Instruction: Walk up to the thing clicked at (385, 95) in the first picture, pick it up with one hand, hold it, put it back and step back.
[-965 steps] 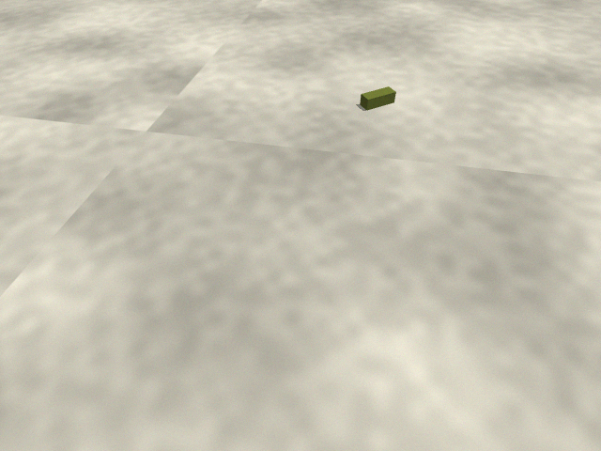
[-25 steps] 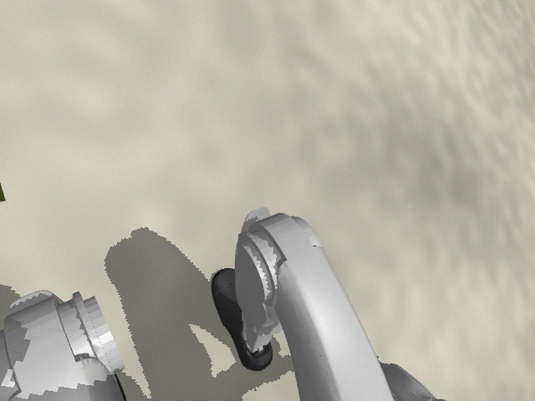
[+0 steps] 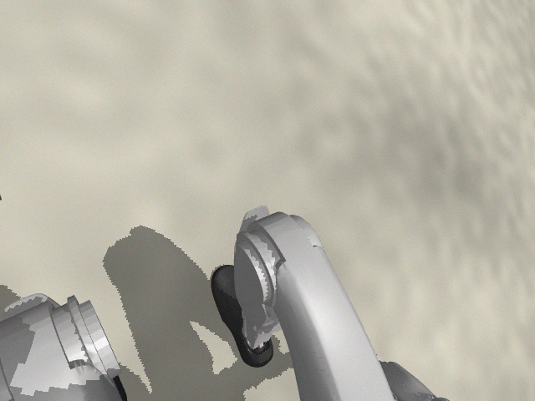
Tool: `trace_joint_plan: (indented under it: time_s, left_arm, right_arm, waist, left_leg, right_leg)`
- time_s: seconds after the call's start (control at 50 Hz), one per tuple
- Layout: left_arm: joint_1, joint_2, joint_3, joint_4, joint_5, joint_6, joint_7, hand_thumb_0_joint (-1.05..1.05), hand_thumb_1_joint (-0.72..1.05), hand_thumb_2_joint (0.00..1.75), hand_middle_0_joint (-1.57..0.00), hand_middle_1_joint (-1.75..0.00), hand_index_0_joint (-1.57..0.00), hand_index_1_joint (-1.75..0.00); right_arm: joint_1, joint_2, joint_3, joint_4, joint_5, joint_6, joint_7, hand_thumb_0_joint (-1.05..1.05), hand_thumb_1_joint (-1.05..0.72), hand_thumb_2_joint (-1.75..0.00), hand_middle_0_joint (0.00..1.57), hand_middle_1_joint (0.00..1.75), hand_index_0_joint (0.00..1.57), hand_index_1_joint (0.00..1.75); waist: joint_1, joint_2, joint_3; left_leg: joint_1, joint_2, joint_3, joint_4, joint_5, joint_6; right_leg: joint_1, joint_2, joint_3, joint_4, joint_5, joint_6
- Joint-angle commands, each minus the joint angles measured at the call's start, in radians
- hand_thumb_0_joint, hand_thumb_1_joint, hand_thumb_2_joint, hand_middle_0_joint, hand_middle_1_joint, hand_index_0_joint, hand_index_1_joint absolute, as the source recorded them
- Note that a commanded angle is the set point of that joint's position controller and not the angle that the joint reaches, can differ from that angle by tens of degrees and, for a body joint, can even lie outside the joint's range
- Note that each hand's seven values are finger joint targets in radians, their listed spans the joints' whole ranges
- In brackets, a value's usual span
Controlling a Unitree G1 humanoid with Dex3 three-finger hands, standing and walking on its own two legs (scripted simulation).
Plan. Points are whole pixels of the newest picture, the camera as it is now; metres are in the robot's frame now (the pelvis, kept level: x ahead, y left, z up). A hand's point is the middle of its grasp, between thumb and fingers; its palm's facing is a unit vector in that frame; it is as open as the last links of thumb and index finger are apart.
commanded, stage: close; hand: left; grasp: from above
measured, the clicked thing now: out of the picture +0.48 +0.33 -0.27
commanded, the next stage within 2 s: settle in 0.16 s
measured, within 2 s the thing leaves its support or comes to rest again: leaves its support in 0.56 s
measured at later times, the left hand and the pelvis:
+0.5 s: hand out of the picture +0.47 +0.33 -0.23, palm faces -0.43 -0.12 -0.89, open 11.1 cm; pelvis +0.00 +0.00 +0.00, yaw +0 degrees
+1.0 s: hand out of the picture +0.46 +0.34 -0.13, palm faces -0.45 -0.07 -0.89, open 10.9 cm; pelvis +0.00 +0.00 +0.03, yaw +4 degrees
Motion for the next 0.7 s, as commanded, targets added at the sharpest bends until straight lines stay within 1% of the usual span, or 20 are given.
trace_joint_plan:
  time_s: [0.0,0.04,0.08,0.1,0.16,0.22,0.24,0.28,0.34,0.36,0.38,0.42,0.44,0.48,0.5,0.56,0.58,0.6,0.64,0.68]
  left_arm:
    - [-0.243,0.208,0.009,-0.105,-0.021,0.013,0.025,0.0,0.28,0.89,-0.6,-0.94,-0.63,-0.91]
    - [-0.246,0.221,0.021,-0.133,-0.019,0.012,0.025,0.0,0.31,0.91,-0.63,-0.94,-0.66,-0.91]
    - [-0.226,0.199,0.006,-0.107,-0.025,0.013,0.024,0.0,0.35,0.91,-0.65,-0.95,-0.69,-0.91]
    - [-0.234,0.207,0.013,-0.114,-0.019,0.013,0.024,0.0,0.37,0.9,-0.67,-0.93,-0.7,-0.9]
    - [-0.246,0.205,0.004,-0.12,-0.025,0.017,0.018,0.0,0.4,0.92,-0.71,-0.92,-0.73,-0.9]
    - [-0.244,0.224,0.03,-0.142,-0.029,0.016,0.017,0.0,0.47,0.93,-0.77,-0.9,-0.79,-0.88]
    - [-0.227,0.219,0.024,-0.109,-0.028,0.016,0.017,0.0,0.49,0.94,-0.78,-0.91,-0.8,-0.89]
    - [-0.225,0.211,0.022,-0.12,-0.024,0.018,0.008,0.0,0.5,0.96,-0.82,-0.96,-0.85,-0.93]
    - [-0.237,0.253,0.056,-0.162,-0.036,0.024,-0.001,0.0,0.51,0.96,-0.85,-0.94,-0.87,-0.92]
    - [-0.241,0.242,0.052,-0.181,-0.026,0.024,-0.008,0.0,0.53,0.96,-0.87,-0.94,-0.89,-0.92]
    - [-0.252,0.269,0.07,-0.21,-0.031,0.025,-0.006,0.0,0.54,0.96,-0.87,-0.94,-0.9,-0.92]
    - [-0.242,0.254,0.065,-0.248,-0.026,0.032,-0.015,0.0,0.56,0.96,-0.89,-0.93,-0.92,-0.91]
    - [-0.233,0.261,0.079,-0.244,-0.032,0.033,-0.016,0.0,0.57,0.96,-0.9,-0.93,-0.92,-0.91]
    - [-0.23,0.269,0.096,-0.284,-0.026,0.033,-0.025,0.0,0.58,1.0,-0.93,-0.9,-0.94,-0.9]
    - [-0.236,0.269,0.102,-0.336,-0.03,0.033,-0.03,0.0,0.58,0.99,-0.94,-0.89,-0.94,-0.89]
    - [-0.214,0.238,0.109,-0.389,-0.041,0.034,-0.062,0.0,0.61,0.98,-0.95,-0.9,-0.96,-0.89]
    - [-0.199,0.244,0.131,-0.439,-0.055,0.032,-0.069,0.0,0.63,0.99,-0.96,-0.9,-0.97,-0.89]
    - [-0.206,0.201,0.104,-0.504,-0.072,0.028,-0.081,0.0,0.64,0.99,-0.96,-0.9,-0.97,-0.89]
    - [-0.189,0.186,0.108,-0.569,-0.085,0.03,-0.104,0.0,0.65,0.99,-0.96,-0.9,-0.98,-0.89]
    - [-0.193,0.106,0.063,-0.58,-0.104,0.038,-0.141,0.0,0.66,0.96,-0.96,-0.87,-0.98,-0.86]
  right_arm:
    - [0.182,-0.339,-0.107,0.002,0.008,0.004,-0.018,0.0,-0.89,-0.9,0.2,0.3,0.2,0.3]
    - [0.2,-0.34,-0.106,0.006,0.007,0.01,-0.022,0.0,-0.89,-0.9,0.2,0.3,0.2,0.3]
    - [0.21,-0.338,-0.115,0.004,0.006,0.011,-0.022,0.0,-0.9,-0.9,0.2,0.3,0.2,0.3]
    - [0.203,-0.337,-0.104,0.005,0.009,0.012,-0.02,0.0,-0.89,-0.9,0.2,0.3,0.2,0.3]
    - [0.204,-0.352,-0.119,0.001,0.014,0.012,-0.028,0.0,-0.9,-0.9,0.2,0.3,0.2,0.3]
    - [0.206,-0.352,-0.116,0.009,0.014,0.019,-0.03,0.0,-0.89,-0.9,0.2,0.3,0.2,0.3]
    - [0.194,-0.342,-0.109,0.004,0.016,0.022,-0.032,0.0,-0.9,-0.9,0.2,0.3,0.2,0.3]
    - [0.205,-0.339,-0.11,-0.007,0.012,0.024,-0.029,0.0,-0.91,-0.9,0.2,0.3,0.2,0.3]
    - [0.2,-0.345,-0.121,0.004,0.014,0.032,-0.036,0.0,-0.91,-0.9,0.2,0.3,0.2,0.3]
    - [0.206,-0.357,-0.13,-0.009,0.012,0.031,-0.034,0.0,-0.91,-0.9,0.2,0.3,0.2,0.3]
    - [0.209,-0.35,-0.131,-0.003,0.013,0.036,-0.036,0.0,-0.91,-0.9,0.2,0.3,0.2,0.3]
    - [0.213,-0.349,-0.146,-0.007,0.016,0.041,-0.035,0.0,-0.91,-0.9,0.2,0.3,0.2,0.3]
    - [0.204,-0.351,-0.149,-0.002,0.017,0.042,-0.037,0.0,-0.91,-0.9,0.2,0.3,0.2,0.3]
    - [0.217,-0.344,-0.153,0.0,0.014,0.049,-0.037,0.0,-0.91,-0.9,0.2,0.3,0.2,0.3]
    - [0.216,-0.352,-0.166,0.001,0.017,0.052,-0.039,0.0,-0.91,-0.9,0.2,0.3,0.2,0.3]
    - [0.227,-0.348,-0.193,0.007,0.024,0.055,-0.035,0.0,-0.91,-0.9,0.2,0.3,0.2,0.3]
    - [0.235,-0.347,-0.205,0.011,0.027,0.061,-0.037,0.0,-0.91,-0.9,0.2,0.3,0.2,0.3]
    - [0.224,-0.343,-0.217,0.001,0.035,0.064,-0.037,0.0,-0.91,-0.9,0.2,0.3,0.2,0.3]
    - [0.239,-0.336,-0.243,0.015,0.046,0.071,-0.036,0.0,-0.91,-0.9,0.2,0.3,0.2,0.3]
    - [0.249,-0.319,-0.256,0.02,0.058,0.075,-0.029,0.0,-0.9,-0.9,0.2,0.3,0.2,0.3]
  waist:
    - [-0.057,0.499,-0.569]
    - [-0.051,0.511,-0.617]
    - [-0.054,0.502,-0.624]
    - [-0.054,0.493,-0.603]
    - [-0.058,0.509,-0.596]
    - [-0.043,0.539,-0.61]
    - [-0.041,0.522,-0.595]
    - [-0.052,0.505,-0.586]
    - [-0.028,0.551,-0.619]
    - [-0.036,0.56,-0.622]
    - [-0.02,0.573,-0.665]
    - [-0.01,0.615,-0.698]
    - [0.0,0.609,-0.69]
    - [-0.006,0.595,-0.705]
    - [0.008,0.619,-0.74]
    - [0.007,0.633,-0.715]
    - [0.025,0.649,-0.756]
    - [0.03,0.67,-0.791]
    - [0.048,0.684,-0.822]
    - [0.042,0.662,-0.814]
  left_leg:
    - [0.462,0.032,0.093,-0.311,0.167,-0.012]
    - [0.499,0.032,0.093,-0.305,0.212,-0.013]
    - [0.492,0.031,0.096,-0.308,0.219,-0.01]
    - [0.484,0.03,0.09,-0.297,0.226,-0.013]
    - [0.496,0.031,0.099,-0.299,0.228,-0.013]
    - [0.527,0.032,0.087,-0.308,0.26,-0.023]
    - [0.512,0.032,0.085,-0.308,0.243,-0.024]
    - [0.5,0.031,0.096,-0.309,0.234,-0.016]
    - [0.513,0.03,0.099,-0.315,0.226,-0.021]
    - [0.538,0.03,0.096,-0.309,0.245,-0.023]
    - [0.545,0.03,0.098,-0.319,0.246,-0.023]
    - [0.578,0.027,0.103,-0.324,0.267,-0.026]
    - [0.569,0.027,0.101,-0.32,0.263,-0.029]
    - [0.546,0.023,0.117,-0.3,0.269,-0.021]
    - [0.574,0.022,0.119,-0.303,0.301,-0.025]
    - [0.599,0.023,0.116,-0.31,0.309,-0.031]
    - [0.616,0.019,0.113,-0.326,0.315,-0.033]
    - [0.635,0.018,0.113,-0.337,0.317,-0.036]
    - [0.65,0.019,0.12,-0.345,0.318,-0.035]
    - [0.634,0.015,0.124,-0.356,0.315,-0.033]
  right_leg:
    - [0.306,0.035,-0.133,-0.174,0.149,-0.086]
    - [0.324,0.031,-0.132,-0.17,0.183,-0.086]
    - [0.348,0.037,-0.13,-0.168,0.197,-0.084]
    - [0.317,0.031,-0.136,-0.162,0.193,-0.087]
    - [0.323,0.031,-0.127,-0.169,0.196,-0.089]
    - [0.304,0.029,-0.136,-0.163,0.201,-0.094]
    - [0.3,0.027,-0.135,-0.16,0.19,-0.096]
    - [0.318,0.03,-0.131,-0.169,0.191,-0.09]
    - [0.317,0.026,-0.127,-0.173,0.176,-0.097]
    - [0.302,0.023,-0.127,-0.166,0.188,-0.097]
    - [0.331,0.027,-0.127,-0.169,0.19,-0.099]
    - [0.321,0.025,-0.123,-0.159,0.204,-0.102]
    - [0.309,0.024,-0.126,-0.156,0.197,-0.106]
    - [0.328,0.027,-0.119,-0.169,0.207,-0.105]
    - [0.336,0.025,-0.119,-0.169,0.228,-0.107]
    - [0.286,0.018,-0.115,-0.169,0.217,-0.112]
    - [0.297,0.016,-0.118,-0.176,0.214,-0.113]
    - [0.306,0.012,-0.112,-0.174,0.222,-0.114]
    - [0.295,0.008,-0.104,-0.179,0.224,-0.118]
    - [0.277,0.004,-0.096,-0.183,0.225,-0.115]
